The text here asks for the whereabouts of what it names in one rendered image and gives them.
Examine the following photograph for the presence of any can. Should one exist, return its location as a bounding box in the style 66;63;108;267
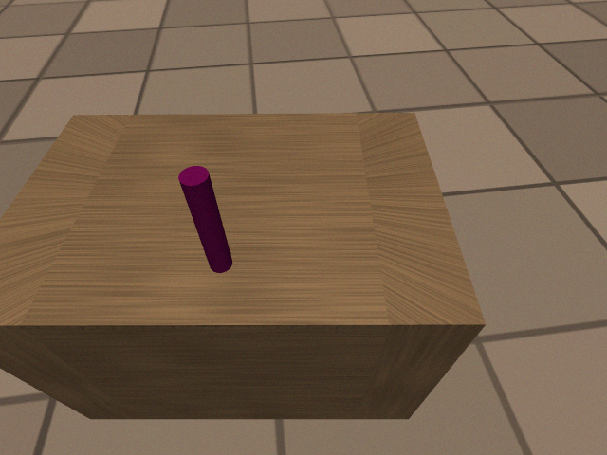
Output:
178;166;232;273

